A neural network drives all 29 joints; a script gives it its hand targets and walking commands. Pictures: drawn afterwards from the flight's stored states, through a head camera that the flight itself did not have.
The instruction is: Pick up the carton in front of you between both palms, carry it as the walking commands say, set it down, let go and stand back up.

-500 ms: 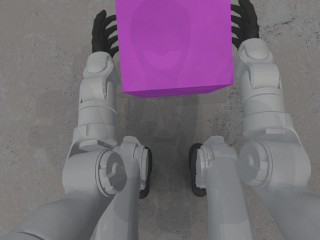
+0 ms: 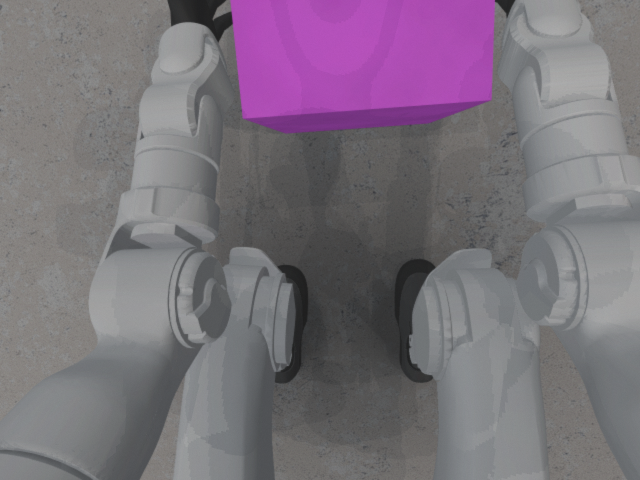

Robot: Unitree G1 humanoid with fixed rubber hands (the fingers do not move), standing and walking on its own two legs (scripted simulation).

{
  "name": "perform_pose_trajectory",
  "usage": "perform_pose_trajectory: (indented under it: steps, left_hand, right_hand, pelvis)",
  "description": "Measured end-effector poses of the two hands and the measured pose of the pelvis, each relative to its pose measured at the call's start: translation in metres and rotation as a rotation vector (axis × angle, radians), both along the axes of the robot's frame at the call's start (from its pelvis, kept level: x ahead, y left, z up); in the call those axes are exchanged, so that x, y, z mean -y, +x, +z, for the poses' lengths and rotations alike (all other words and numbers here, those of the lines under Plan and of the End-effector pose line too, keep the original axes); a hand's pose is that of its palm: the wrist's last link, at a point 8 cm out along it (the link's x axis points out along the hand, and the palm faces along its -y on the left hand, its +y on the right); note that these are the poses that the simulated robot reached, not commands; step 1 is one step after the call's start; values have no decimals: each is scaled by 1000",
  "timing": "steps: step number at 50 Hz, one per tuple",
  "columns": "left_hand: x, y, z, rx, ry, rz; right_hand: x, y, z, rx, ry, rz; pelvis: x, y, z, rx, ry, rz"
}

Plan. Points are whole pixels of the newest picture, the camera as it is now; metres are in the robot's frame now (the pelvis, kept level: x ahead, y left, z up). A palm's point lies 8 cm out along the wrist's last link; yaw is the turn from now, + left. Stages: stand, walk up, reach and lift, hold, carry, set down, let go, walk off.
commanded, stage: set down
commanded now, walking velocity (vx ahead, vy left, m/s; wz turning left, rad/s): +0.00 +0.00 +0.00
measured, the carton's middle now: (355, 27) +0.55 -0.02 -0.23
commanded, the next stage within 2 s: none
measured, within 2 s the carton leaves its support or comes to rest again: rests again in 0.28 s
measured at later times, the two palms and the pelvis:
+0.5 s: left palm (199, 44) +0.53 +0.13 -0.17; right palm (516, 13) +0.53 -0.17 -0.18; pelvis -0.01 +0.00 -0.02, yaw +0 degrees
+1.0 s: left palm (197, 46) +0.53 +0.14 -0.18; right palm (518, 17) +0.53 -0.18 -0.18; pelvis -0.02 +0.00 -0.02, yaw +0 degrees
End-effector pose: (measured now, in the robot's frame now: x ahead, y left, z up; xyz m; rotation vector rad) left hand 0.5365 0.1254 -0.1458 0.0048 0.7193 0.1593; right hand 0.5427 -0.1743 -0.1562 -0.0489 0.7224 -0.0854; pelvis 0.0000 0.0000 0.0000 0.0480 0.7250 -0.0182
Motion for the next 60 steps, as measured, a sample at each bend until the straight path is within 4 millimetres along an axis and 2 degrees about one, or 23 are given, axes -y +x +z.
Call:
perform_pose_trajectory:
  steps: [9,21,46,50,52,56,60]
  left_hand:
    - [1,-7,-10,-33,-3,-25]
    - [-8,-7,-24,-40,-6,-33]
    - [-13,-6,-27,-31,-37,-80]
    - [-14,-8,-31,-27,-21,-84]
    - [-16,-11,-38,-40,2,-79]
    - [-31,-17,-53,-58,32,-33]
    - [-42,-16,-54,-39,42,-18]
  right_hand:
    - [3,-8,-8,-33,-8,10]
    - [-3,-10,-18,-37,16,39]
    - [2,-9,-23,-21,67,90]
    - [3,-11,-28,-17,57,84]
    - [7,-15,-37,-28,27,64]
    - [29,-21,-49,-43,-20,-10]
    - [46,-15,-43,-20,-41,-46]
  pelvis:
    - [-1,-4,-7,20,-4,2]
    - [-2,-12,-15,87,-14,12]
    - [-1,-17,-19,149,-9,15]
    - [-1,-19,-19,165,-6,13]
    - [0,-19,-18,173,-6,11]
    - [0,-17,-18,180,-9,6]
    - [-1,-13,-20,174,-10,3]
